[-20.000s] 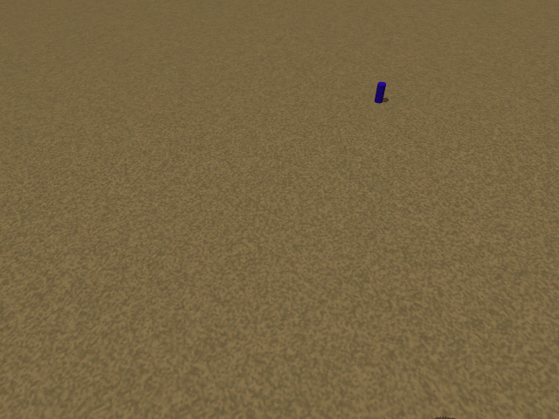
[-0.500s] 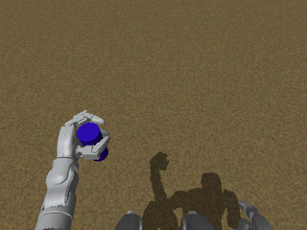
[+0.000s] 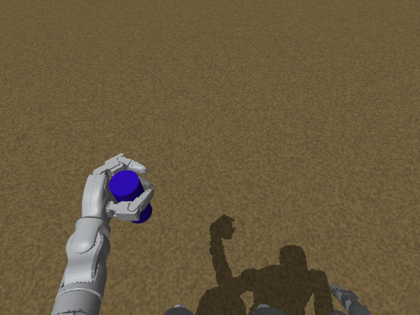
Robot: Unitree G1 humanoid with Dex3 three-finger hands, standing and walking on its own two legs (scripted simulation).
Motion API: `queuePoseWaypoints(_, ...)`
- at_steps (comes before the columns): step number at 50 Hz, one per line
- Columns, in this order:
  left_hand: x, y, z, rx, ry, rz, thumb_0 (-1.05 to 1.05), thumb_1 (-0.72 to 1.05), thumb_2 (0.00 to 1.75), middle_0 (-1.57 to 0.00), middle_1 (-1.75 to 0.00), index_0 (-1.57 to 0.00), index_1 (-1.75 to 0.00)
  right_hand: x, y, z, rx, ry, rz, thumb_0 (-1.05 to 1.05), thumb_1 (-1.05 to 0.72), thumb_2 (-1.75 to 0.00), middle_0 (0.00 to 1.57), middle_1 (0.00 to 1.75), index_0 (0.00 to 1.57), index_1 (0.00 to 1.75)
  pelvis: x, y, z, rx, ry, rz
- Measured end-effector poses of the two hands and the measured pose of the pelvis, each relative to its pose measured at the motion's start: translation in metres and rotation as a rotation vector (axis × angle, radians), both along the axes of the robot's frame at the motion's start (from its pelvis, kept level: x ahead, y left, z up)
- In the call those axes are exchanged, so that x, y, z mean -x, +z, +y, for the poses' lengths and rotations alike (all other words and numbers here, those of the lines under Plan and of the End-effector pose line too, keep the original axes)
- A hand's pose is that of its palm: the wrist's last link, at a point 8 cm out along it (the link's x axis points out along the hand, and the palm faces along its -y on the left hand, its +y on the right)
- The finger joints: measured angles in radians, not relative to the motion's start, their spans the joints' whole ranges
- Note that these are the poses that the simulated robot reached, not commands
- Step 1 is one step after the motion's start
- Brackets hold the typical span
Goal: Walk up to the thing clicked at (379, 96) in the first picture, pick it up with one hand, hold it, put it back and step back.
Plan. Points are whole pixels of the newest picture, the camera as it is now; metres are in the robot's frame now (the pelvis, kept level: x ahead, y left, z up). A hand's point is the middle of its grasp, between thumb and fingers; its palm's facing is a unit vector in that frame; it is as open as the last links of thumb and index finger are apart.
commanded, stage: hold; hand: left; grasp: from the side
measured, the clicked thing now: (132, 198) +0.34 +0.18 +0.01
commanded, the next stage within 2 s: none
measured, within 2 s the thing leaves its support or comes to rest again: neither
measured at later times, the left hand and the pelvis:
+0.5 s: hand (134, 194) +0.32 +0.16 +0.06, palm faces +0.01 -1.00 -0.01, open 7.1 cm; pelvis -0.01 -0.01 +0.01, yaw +0 degrees
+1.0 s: hand (131, 192) +0.32 +0.17 +0.07, palm faces +0.02 -1.00 -0.01, open 7.1 cm; pelvis -0.01 +0.00 +0.02, yaw +0 degrees
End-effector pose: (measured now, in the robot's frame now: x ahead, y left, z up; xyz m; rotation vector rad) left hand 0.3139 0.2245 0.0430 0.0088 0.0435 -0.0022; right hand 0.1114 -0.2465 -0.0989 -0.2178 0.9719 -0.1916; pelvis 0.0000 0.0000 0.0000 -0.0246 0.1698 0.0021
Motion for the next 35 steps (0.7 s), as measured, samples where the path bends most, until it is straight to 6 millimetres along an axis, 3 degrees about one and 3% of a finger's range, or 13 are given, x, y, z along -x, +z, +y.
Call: queuePoseWaypoints(35, 0.02, 0.023, -0.009, -0.001, 0.013, -0.02, 0.04, -0.03, 1.09, -0.86, -1.07, -0.9, -1.08, -0.004, 0.017, -0.002, -0.015, 0.012, -0.055, 0.01, -0.9, -0.89, 0.2, 0.3, 0.21, 0.3, 0.007, 0.015, -0.006, -0.012, 0.002, -0.072)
